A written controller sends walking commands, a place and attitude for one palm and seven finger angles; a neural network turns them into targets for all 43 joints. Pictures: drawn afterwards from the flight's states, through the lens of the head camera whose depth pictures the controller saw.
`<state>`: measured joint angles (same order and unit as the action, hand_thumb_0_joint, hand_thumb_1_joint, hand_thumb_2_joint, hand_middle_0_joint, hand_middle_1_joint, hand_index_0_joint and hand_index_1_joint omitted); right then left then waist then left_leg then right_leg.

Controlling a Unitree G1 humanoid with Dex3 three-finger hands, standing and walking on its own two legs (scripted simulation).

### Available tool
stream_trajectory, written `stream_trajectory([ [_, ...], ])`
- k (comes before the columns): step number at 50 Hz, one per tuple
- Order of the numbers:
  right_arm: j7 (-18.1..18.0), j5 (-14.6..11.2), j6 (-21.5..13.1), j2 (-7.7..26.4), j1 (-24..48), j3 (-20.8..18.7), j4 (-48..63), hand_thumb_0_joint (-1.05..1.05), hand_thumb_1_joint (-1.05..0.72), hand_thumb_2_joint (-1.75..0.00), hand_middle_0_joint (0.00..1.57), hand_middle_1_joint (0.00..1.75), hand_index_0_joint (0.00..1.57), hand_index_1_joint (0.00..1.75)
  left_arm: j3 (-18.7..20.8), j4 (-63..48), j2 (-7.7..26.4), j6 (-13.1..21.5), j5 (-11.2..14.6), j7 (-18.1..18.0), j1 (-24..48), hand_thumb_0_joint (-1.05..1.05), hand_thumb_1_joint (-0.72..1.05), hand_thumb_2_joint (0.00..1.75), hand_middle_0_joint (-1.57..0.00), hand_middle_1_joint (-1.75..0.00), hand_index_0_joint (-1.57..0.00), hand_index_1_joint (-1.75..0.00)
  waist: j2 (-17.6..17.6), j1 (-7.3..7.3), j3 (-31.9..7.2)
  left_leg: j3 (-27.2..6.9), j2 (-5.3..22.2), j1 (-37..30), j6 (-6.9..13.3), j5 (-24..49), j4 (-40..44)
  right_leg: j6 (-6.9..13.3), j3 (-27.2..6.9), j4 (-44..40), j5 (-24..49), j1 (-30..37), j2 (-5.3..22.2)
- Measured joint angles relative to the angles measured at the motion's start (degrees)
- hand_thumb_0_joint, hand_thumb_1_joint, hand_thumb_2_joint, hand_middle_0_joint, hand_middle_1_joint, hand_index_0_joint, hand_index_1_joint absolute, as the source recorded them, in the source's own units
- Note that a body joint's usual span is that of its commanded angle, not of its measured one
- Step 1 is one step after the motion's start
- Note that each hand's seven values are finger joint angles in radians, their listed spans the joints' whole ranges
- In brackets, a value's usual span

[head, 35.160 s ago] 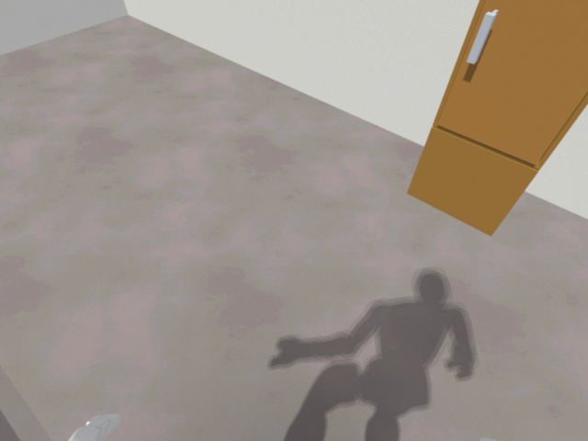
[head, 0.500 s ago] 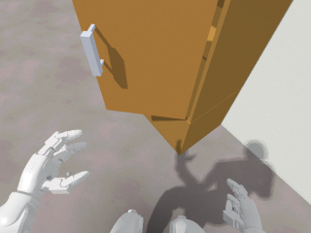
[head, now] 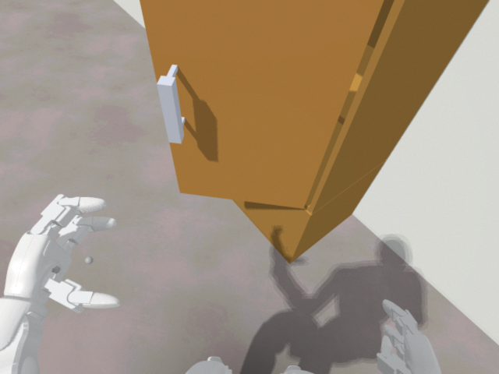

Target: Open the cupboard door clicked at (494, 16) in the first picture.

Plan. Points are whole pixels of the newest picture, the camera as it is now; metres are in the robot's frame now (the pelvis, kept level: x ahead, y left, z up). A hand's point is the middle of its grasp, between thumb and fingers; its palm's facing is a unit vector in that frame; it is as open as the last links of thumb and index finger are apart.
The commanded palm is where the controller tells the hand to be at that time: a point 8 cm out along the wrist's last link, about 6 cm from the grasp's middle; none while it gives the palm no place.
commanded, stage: raise the hand with hooked fingers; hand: left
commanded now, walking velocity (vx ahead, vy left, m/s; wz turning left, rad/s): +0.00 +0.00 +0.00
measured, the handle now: (175, 105) +0.59 +0.19 +0.07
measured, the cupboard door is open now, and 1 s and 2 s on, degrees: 45 45 45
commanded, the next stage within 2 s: move the hooked fingers beside the handle in 0.88 s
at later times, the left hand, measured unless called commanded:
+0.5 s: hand (46, 226) +0.29 +0.30 +0.09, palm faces -0.05 -1.00 -0.04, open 14.0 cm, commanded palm +0.26 +0.35 +0.09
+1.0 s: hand (72, 232) +0.29 +0.27 +0.09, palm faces -0.02 -1.00 -0.03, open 14.0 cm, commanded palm +0.26 +0.32 +0.09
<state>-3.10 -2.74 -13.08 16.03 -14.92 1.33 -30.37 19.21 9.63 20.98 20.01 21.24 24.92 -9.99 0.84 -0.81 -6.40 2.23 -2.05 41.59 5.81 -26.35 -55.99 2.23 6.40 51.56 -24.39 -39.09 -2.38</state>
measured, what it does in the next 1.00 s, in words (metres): stands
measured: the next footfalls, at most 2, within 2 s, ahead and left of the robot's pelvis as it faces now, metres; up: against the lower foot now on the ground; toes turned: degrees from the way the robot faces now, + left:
none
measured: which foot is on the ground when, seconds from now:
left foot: down 0.00-1.00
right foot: down 0.00-1.00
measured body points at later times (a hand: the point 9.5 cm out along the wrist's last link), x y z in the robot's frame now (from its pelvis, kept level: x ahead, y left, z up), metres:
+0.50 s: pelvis +0.00 +0.03 +0.01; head +0.04 +0.04 +0.46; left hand +0.29 +0.36 +0.09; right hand +0.15 -0.23 -0.06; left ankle +0.01 +0.05 -0.68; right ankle +0.01 -0.10 -0.68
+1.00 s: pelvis +0.00 -0.01 +0.01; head +0.05 +0.00 +0.46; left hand +0.28 +0.32 +0.09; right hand +0.16 -0.26 -0.06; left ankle +0.01 +0.05 -0.68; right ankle +0.01 -0.10 -0.68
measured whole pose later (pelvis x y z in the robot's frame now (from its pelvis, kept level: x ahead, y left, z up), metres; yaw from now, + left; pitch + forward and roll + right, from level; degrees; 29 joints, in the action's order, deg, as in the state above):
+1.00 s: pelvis +0.00 -0.01 +0.01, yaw +1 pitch +10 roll -3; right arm -3.4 -3.1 -10.4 16.6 -16.0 2.9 -30.5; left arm 24.2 24.1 26.1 13.2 21.4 32.2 2.8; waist 1.4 -0.3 -5.2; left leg 1.6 -2.3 37.2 5.2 -23.6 -50.4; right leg 2.9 6.5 46.2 -22.0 -34.7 -2.6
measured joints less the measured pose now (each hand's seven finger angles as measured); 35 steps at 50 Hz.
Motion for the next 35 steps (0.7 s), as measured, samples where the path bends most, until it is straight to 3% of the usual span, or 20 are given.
stream_trajectory([
  [8, 0.23, -0.23, 1.4, -0.42, 0.33, 1.54, 1.47, 0.01, -0.9, -0.89, 0.2, 0.3, 0.2, 0.3, 0.66, 5.45, 2.05, -6.8, -0.79, 2.68, 4.93, -0.01, -0.45, 0.32, -0.3, -1.17, -0.3, -1.17, 0.89, 1.07, 0.17, 0.1, -0.85, -1.77, 0.72, 1.15, 2.22, -1.23, -0.22, -2.59, 1.33, 2.1, 0.73],
  [16, -0.17, 0.17, 2.11, -0.2, -0.49, 2.08, -0.1, 0.01, -0.9, -0.89, 0.2, 0.3, 0.2, 0.3, 3.23, 8.18, 3.69, -5.44, -0.9, 3.99, 10.15, -0.01, -0.49, 0.3, -0.3, -1.19, -0.3, -1.19, 0.37, 1.58, 1.47, 0.65, -1.56, -3.56, 0.44, 1.97, 3.87, -1.7, -0.87, -3.65, 2.03, 3.6, 1.41],
  [23, -0.64, -0.35, 2.76, 0.85, -2.03, 1.6, -1.07, 0.01, -0.9, -0.89, 0.2, 0.3, 0.2, 0.3, 4.93, 13.82, 6.47, -8.4, -0.71, 7.07, 14.55, -0.01, -0.5, 0.3, -0.3, -1.2, -0.3, -1.2, 0.79, 0.91, 1.5, 0.86, -1.86, -4.44, 0.57, 2.74, 5.38, -1.94, -1.18, -4.86, 2.69, 4.32, 1.64],
  [28, -0.06, -0.17, 2.6, 1.5, -3.1, 0.9, -0.73, 0.01, -0.9, -0.89, 0.2, 0.3, 0.2, 0.3, 4.44, 13.48, 5.86, -8.26, -0.45, 7.88, 13.36, -0.01, -0.5, 0.3, -0.3, -1.2, -0.3, -1.2, 0.74, 0.49, 1.15, 1.41, -1.86, -5.0, 0.47, 2.92, 6.25, -1.91, -1.84, -5.15, 2.79, 4.43, 1.61],
  [35, 0.17, 0.09, 2.92, 1.37, -3.11, 0.69, -0.3, 0.01, -0.9, -0.89, 0.2, 0.3, 0.2, 0.3, 5.14, 13.72, 4.75, -7.02, -0.8, 6.37, 12.98, -0.01, -0.5, 0.3, -0.3, -1.2, -0.3, -1.2, 0.01, 0.27, 1.65, 1.11, -1.39, -4.77, 0.58, 2.96, 6.09, -1.4, -1.54, -5.04, 2.73, 4.2, 1.11],
])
